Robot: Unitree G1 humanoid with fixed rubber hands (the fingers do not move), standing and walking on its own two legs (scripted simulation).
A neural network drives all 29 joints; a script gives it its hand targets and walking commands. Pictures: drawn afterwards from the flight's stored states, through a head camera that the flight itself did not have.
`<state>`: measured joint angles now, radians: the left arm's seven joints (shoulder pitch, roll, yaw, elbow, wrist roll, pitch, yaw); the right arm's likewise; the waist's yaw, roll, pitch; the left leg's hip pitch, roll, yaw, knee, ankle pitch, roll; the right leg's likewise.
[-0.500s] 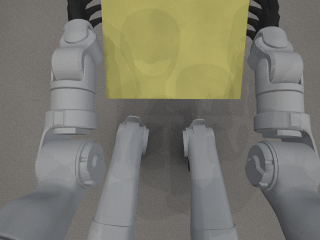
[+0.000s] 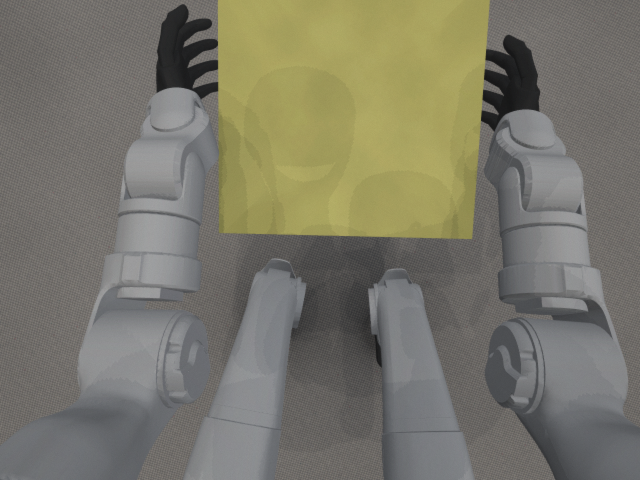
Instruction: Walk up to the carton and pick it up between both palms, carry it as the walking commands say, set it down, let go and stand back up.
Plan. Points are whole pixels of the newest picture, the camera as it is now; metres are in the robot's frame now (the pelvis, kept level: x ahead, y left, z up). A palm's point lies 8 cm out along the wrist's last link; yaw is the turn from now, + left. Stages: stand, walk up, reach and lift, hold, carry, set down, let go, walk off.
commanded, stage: reach and lift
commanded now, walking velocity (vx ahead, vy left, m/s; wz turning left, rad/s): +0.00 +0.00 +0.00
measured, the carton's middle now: (343, 123) +0.50 +0.00 -0.13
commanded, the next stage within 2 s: none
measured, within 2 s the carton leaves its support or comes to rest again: neither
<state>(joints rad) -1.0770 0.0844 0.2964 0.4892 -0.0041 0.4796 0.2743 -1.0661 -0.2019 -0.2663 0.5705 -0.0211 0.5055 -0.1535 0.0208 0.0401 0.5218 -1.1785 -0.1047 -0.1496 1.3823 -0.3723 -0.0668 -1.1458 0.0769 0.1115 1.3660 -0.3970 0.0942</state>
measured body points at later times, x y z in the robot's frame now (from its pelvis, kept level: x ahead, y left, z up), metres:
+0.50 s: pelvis +0.00 -0.01 +0.06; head +0.23 +0.00 +0.44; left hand +0.48 +0.17 +0.04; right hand +0.48 -0.18 +0.02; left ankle +0.16 +0.13 -0.58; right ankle +0.15 -0.15 -0.58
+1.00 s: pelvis +0.12 -0.02 +0.13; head +0.12 -0.02 +0.58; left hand +0.48 +0.17 +0.17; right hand +0.48 -0.18 +0.15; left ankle +0.16 +0.13 -0.58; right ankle +0.15 -0.15 -0.58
